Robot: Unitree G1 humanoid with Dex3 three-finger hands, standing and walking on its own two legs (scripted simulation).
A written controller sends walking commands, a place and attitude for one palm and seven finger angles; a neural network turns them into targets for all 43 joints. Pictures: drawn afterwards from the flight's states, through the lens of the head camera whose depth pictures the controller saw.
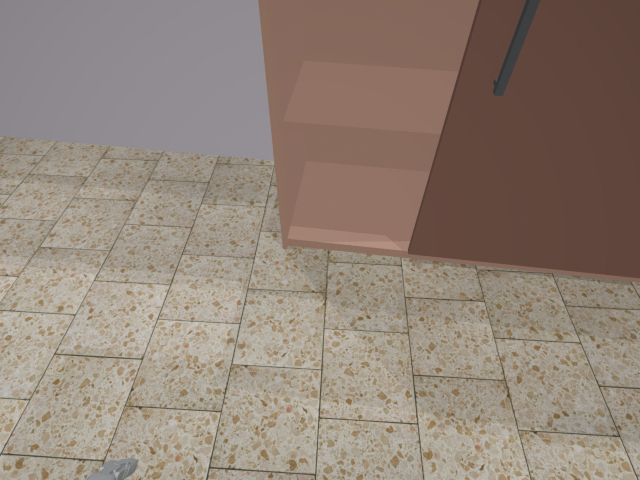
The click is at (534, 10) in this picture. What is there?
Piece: wardrobe's sliding door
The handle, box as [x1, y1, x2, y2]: [493, 0, 539, 95]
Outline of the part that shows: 539,0 526,0 498,78 495,78 493,82 493,92 495,95 502,95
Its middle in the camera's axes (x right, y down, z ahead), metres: +0.44 -0.48 +0.85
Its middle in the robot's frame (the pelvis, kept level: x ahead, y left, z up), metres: +1.01 -0.38 +0.16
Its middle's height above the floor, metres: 0.93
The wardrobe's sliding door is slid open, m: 0.49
